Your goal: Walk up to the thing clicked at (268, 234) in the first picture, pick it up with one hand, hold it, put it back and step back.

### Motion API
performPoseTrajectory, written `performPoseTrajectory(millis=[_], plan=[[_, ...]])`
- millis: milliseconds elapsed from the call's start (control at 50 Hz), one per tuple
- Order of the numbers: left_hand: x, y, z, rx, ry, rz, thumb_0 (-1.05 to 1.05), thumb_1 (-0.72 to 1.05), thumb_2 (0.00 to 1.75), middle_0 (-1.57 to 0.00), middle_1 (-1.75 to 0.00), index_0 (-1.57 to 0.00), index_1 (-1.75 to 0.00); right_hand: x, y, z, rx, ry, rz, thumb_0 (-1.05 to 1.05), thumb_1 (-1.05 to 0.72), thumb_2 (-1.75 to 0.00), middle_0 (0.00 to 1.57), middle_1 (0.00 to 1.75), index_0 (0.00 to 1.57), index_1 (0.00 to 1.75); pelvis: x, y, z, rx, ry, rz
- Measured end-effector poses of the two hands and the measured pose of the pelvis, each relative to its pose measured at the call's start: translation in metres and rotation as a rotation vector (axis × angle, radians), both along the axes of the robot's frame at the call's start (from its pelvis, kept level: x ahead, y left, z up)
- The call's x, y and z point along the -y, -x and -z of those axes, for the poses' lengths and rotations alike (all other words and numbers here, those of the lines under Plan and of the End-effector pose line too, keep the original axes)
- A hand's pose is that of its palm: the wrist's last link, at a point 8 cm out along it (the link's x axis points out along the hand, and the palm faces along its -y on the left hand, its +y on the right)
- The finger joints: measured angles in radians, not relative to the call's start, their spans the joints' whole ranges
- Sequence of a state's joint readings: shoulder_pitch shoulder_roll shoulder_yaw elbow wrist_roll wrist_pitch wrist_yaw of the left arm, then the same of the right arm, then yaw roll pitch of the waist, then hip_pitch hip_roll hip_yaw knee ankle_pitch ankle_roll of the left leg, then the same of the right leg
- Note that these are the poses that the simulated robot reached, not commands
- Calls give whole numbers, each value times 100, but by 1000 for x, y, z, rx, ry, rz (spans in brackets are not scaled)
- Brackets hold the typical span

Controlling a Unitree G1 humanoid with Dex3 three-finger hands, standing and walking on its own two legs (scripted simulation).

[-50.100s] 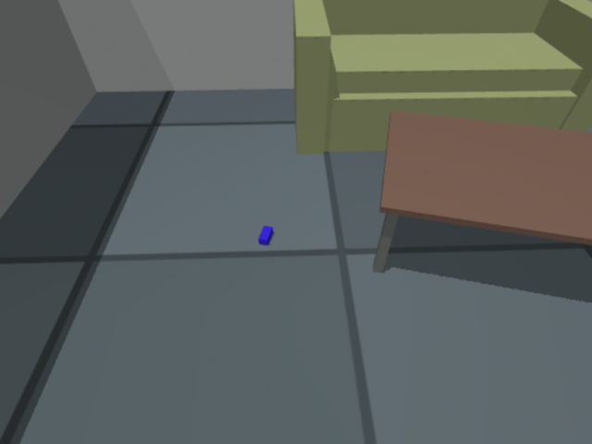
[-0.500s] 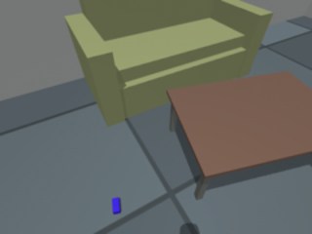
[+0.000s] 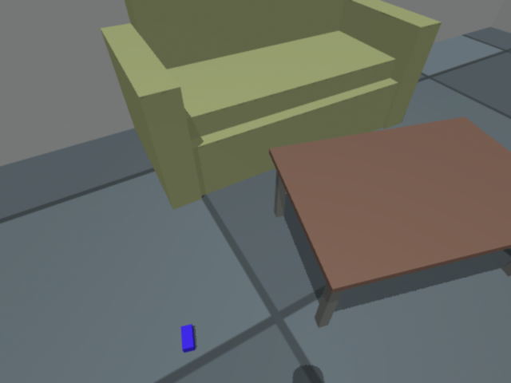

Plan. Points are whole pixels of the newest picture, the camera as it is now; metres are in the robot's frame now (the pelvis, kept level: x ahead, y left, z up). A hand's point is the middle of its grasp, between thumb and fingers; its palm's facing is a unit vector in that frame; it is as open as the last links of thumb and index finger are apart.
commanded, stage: walk up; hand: left
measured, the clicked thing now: (188, 338) +0.47 +0.27 -0.76
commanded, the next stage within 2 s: stand in 0.46 s
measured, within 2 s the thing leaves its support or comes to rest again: neither
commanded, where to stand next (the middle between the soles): +0.06 -0.02 m, yaw +2 degrees
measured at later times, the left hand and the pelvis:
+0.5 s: hand out of the picture +0.10 +0.24 -0.15, palm faces -0.02 -0.94 -0.34, open 7.4 cm; pelvis +0.01 +0.00 +0.00, yaw +0 degrees
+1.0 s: hand out of the picture +0.10 +0.24 -0.15, palm faces -0.03 -0.94 -0.35, open 7.4 cm; pelvis +0.02 -0.01 +0.00, yaw +0 degrees
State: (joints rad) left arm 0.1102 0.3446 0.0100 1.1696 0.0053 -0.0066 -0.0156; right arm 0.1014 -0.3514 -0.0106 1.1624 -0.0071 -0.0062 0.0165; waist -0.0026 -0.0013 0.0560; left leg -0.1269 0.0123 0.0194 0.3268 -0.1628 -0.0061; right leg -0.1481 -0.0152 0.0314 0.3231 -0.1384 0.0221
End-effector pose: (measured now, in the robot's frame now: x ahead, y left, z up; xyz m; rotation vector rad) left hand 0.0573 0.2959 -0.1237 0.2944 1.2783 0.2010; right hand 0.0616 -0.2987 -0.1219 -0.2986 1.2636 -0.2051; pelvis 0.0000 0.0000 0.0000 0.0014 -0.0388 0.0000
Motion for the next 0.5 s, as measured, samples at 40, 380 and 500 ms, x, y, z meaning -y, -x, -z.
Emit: performPoseTrajectory(millis=[40,380,500], plan=[[0,-2,0,1,-2,2,1,90,89,-20,-30,-20,-30,0,-2,0,2,-3,1,1,-90,-89,20,30,21,30,0,-1,0,-1,0,0],[5,-35,-6,62,-7,24,1,90,89,-20,-30,-20,-30,1,-23,-1,45,-6,0,1,-90,-89,20,30,21,30,3,-10,0,-4,-2,3],[7,-39,-6,65,-8,33,1,90,89,-20,-30,-20,-30,4,-24,-2,46,-1,0,1,-90,-89,20,30,21,30,4,-12,-1,-3,-3,4]])
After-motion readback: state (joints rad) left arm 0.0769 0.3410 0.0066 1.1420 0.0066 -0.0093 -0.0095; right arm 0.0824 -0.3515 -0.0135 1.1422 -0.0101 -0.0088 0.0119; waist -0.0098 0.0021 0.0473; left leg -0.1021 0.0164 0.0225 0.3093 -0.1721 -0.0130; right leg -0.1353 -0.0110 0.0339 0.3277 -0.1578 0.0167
